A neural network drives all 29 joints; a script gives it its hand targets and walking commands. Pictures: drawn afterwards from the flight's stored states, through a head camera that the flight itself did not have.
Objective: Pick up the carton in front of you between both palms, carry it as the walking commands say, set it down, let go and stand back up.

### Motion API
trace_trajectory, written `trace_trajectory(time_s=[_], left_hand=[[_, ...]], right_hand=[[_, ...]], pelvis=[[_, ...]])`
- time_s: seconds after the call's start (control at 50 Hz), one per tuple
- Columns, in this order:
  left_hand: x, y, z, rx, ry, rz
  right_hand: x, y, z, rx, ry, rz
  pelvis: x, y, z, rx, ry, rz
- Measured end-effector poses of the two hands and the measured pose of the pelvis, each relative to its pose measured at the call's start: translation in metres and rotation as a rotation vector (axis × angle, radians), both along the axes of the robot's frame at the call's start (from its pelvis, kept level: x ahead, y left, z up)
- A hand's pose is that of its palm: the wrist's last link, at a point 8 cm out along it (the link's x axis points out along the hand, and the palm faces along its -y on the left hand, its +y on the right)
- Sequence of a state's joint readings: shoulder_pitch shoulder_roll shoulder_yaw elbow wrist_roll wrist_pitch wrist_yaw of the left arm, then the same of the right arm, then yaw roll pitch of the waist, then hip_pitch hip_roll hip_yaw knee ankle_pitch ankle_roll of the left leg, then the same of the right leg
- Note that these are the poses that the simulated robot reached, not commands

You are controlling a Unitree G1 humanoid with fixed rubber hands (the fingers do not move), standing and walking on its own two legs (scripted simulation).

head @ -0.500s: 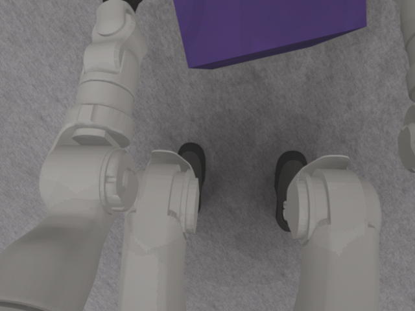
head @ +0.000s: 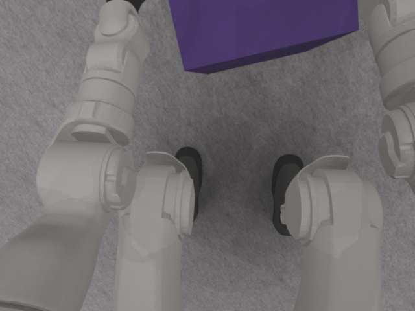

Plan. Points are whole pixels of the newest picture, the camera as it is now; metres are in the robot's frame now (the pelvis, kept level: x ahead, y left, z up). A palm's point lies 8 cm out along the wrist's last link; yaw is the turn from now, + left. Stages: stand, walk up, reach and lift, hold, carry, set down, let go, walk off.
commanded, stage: reach and lift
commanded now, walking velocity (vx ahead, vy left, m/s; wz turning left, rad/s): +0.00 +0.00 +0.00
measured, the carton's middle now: out of the picture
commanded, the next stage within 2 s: none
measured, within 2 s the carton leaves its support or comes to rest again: leaves its support in 0.36 s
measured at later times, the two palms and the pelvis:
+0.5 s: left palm out of the picture +0.54 +0.13 -0.13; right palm out of the picture +0.55 -0.17 -0.15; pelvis +0.01 +0.00 +0.00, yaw -2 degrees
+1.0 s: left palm out of the picture +0.49 +0.13 +0.05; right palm out of the picture +0.50 -0.17 +0.05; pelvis +0.00 +0.01 +0.11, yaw -4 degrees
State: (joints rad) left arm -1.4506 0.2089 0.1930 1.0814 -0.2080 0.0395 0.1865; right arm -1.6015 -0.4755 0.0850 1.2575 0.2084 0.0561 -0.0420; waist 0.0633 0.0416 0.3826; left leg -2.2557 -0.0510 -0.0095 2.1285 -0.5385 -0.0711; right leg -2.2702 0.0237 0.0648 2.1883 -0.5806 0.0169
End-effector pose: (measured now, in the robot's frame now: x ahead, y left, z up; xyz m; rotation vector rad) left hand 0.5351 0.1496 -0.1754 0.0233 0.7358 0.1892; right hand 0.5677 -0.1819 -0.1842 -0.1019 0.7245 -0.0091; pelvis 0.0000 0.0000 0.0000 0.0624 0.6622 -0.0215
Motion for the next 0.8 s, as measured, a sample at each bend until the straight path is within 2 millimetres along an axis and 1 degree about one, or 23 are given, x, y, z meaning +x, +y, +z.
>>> trace_trajectory(time_s=[0.06, 0.1, 0.22, 0.3, 0.38, 0.44, 0.5, 0.56, 0.68, 0.74, 0.8], left_hand=[[0.005, -0.016, 0.0, -0.031, -0.004, -0.028], [0.008, -0.022, 0.001, -0.026, -0.007, 0.0], [0.011, -0.019, 0.003, -0.027, 0.019, 0.004], [0.013, -0.018, 0.007, -0.046, 0.026, 0.013], [0.014, -0.019, 0.016, -0.041, 0.008, 0.025], [0.011, -0.02, 0.027, -0.028, -0.008, 0.041], [0.004, -0.02, 0.046, -0.033, -0.041, 0.052], [-0.006, -0.022, 0.073, -0.049, -0.066, 0.058], [-0.022, -0.027, 0.133, -0.059, -0.061, 0.039], [-0.03, -0.027, 0.159, -0.061, -0.055, 0.038], [-0.034, -0.027, 0.18, -0.062, -0.054, 0.03]], right_hand=[[-0.001, 0.005, 0.001, 0.012, 0.008, 0.021], [-0.001, 0.007, 0.002, 0.003, 0.018, 0.027], [0.001, 0.009, 0.004, -0.016, 0.048, 0.018], [-0.001, 0.01, 0.004, -0.011, 0.054, 0.016], [-0.004, 0.011, 0.006, -0.001, 0.052, 0.019], [-0.01, 0.013, 0.015, -0.001, 0.044, 0.016], [-0.016, 0.013, 0.037, 0.009, 0.014, -0.001], [-0.024, 0.011, 0.068, 0.03, -0.006, -0.028], [-0.044, 0.005, 0.136, 0.043, 0.0, -0.078], [-0.051, 0.005, 0.164, 0.03, 0.006, -0.076], [-0.056, 0.006, 0.188, 0.027, 0.006, -0.084]], pelvis=[[-0.001, 0.0, 0.002, -0.002, 0.005, -0.001], [-0.001, 0.0, 0.002, -0.003, 0.005, -0.004], [0.002, -0.002, -0.004, -0.005, -0.006, -0.01], [0.006, -0.004, -0.008, -0.006, 0.001, -0.008], [0.009, -0.004, -0.009, -0.01, 0.013, -0.009], [0.011, -0.003, -0.008, -0.013, 0.025, -0.012], [0.011, -0.001, -0.003, -0.016, 0.042, -0.02], [0.01, 0.001, 0.007, -0.016, 0.05, -0.031], [0.004, 0.006, 0.04, -0.018, 0.066, -0.041], [0.001, 0.007, 0.058, -0.02, 0.071, -0.043], [-0.002, 0.007, 0.074, -0.023, 0.078, -0.041]])
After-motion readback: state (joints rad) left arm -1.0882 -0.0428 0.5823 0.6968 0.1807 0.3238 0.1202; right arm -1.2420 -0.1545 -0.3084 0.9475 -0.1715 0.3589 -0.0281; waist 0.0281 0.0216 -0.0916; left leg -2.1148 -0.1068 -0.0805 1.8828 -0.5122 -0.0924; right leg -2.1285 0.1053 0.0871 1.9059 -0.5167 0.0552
